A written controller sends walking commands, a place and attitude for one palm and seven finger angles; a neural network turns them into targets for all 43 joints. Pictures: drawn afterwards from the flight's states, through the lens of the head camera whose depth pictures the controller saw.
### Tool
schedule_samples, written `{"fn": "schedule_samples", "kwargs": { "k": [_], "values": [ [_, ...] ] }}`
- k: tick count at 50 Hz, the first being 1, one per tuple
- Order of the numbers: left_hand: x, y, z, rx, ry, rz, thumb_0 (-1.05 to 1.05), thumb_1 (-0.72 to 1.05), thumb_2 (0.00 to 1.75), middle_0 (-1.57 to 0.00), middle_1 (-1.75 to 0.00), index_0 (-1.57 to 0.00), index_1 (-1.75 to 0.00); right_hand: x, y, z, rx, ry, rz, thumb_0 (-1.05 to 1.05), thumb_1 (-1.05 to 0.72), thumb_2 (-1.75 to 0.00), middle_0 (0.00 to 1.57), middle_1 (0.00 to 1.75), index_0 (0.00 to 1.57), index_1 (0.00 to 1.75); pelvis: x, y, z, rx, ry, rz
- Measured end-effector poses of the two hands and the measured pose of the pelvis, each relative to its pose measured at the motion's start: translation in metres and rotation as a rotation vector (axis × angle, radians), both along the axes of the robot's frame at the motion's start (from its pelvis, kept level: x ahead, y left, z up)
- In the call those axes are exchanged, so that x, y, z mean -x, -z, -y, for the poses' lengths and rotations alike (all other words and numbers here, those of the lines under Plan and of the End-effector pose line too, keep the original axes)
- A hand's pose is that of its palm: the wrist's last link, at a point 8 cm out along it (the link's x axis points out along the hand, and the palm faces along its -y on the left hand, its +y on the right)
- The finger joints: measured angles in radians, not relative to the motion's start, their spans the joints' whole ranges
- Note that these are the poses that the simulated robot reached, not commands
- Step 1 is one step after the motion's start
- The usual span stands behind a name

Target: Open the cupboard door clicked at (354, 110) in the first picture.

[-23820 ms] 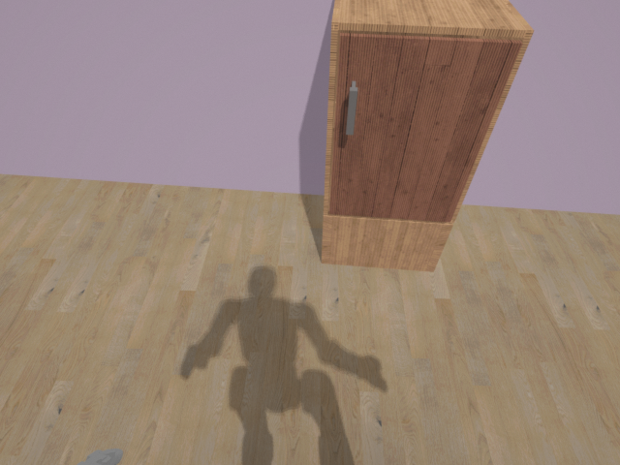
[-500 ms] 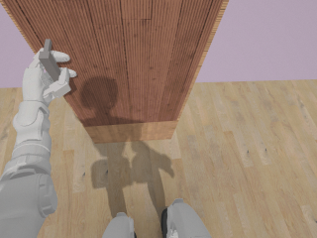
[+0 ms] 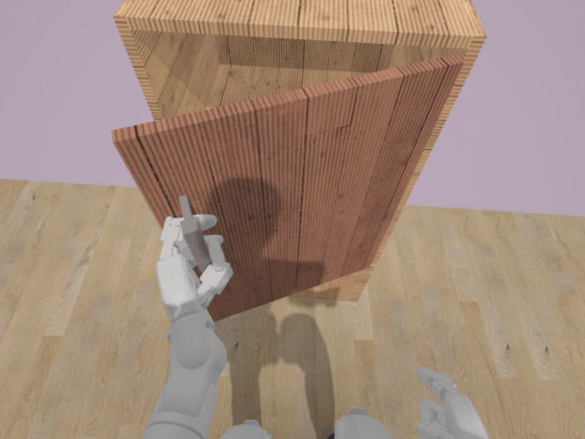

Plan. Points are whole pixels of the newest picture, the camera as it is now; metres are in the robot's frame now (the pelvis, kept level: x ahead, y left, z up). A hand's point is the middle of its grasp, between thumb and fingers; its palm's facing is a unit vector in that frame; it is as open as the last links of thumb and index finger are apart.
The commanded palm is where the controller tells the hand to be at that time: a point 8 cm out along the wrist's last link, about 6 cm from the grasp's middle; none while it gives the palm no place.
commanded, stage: pull the door open along its arc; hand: left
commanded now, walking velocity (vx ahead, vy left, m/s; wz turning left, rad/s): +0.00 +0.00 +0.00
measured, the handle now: (197, 238) +0.37 +0.16 +0.04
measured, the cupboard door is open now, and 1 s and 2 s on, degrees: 24 41 44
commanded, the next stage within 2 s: open thumb and fingers to let go in 0.30 s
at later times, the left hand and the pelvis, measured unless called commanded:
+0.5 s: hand (269, 333) +0.25 +0.05 +0.03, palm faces +0.38 -0.92 -0.03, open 5.7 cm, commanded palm +0.19 +0.09 +0.03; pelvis +0.00 -0.04 -0.01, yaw +2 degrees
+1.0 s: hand (269, 337) +0.24 +0.05 +0.04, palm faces +0.41 -0.91 -0.01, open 13.6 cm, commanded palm +0.19 +0.09 +0.03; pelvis -0.02 -0.06 -0.01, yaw +3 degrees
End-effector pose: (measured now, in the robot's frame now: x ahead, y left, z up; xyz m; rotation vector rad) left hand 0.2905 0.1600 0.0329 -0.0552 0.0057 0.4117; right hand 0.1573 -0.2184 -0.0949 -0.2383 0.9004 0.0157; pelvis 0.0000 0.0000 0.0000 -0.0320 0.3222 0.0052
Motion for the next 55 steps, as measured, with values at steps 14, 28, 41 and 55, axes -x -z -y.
{"fn": "schedule_samples", "kwargs": {
  "k": [14, 28, 41, 55],
  "values": [
    [0.073, -0.006, 0.054, -0.047, 0.060, -0.077, 0.00, 0.73, 0.76, -0.36, -1.35, -0.37, -1.35, -0.036, -0.012, -0.010, -0.050, -0.066, 0.155, 0.01, -0.90, -0.89, 0.20, 0.30, 0.20, 0.30, -0.002, 0.002, 0.021, -0.013, -0.027, 0.047],
    [0.081, -0.004, 0.068, -0.051, -0.017, -0.079, 0.00, 0.65, 0.78, -0.38, -1.34, -0.39, -1.34, -0.027, -0.001, 0.028, -0.021, -0.054, 0.172, 0.01, -0.90, -0.89, 0.20, 0.30, 0.20, 0.30, 0.007, 0.010, 0.048, -0.039, -0.033, 0.052],
    [0.089, -0.006, 0.073, -0.059, -0.018, -0.058, 0.01, 0.00, 0.51, -0.33, -1.26, -0.33, -1.26, 0.002, 0.006, 0.054, 0.003, -0.016, 0.141, 0.01, -0.90, -0.89, 0.20, 0.30, 0.20, 0.30, 0.018, 0.010, 0.060, -0.052, -0.039, 0.060],
    [0.094, -0.006, 0.067, -0.042, -0.012, -0.055, 0.00, -0.46, 0.31, -0.26, -0.94, -0.26, -0.94, 0.000, 0.000, 0.041, -0.013, -0.025, 0.180, 0.01, -0.90, -0.89, 0.20, 0.30, 0.20, 0.30, 0.023, 0.010, 0.052, -0.048, -0.034, 0.070]
  ]
}}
